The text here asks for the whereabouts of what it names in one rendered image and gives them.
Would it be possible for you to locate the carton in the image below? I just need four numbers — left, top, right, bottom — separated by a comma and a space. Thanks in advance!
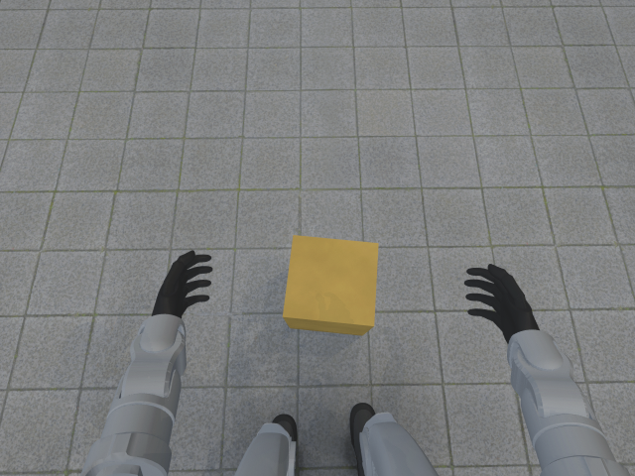
283, 235, 379, 336

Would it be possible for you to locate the left robot hand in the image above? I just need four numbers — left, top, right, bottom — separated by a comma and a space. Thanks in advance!
152, 250, 212, 318

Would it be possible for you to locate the right robot forearm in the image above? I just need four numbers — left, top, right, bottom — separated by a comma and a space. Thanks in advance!
507, 329, 631, 476

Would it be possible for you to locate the right robot shin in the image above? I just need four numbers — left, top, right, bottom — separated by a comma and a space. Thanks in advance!
362, 413, 396, 470

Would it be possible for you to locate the right robot hand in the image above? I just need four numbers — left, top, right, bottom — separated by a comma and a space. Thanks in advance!
464, 264, 540, 343

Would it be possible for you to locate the left robot forearm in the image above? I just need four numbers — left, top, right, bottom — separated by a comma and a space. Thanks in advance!
80, 314, 187, 476

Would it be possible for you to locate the right robot thigh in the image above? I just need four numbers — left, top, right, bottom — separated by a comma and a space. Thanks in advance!
359, 421, 439, 476

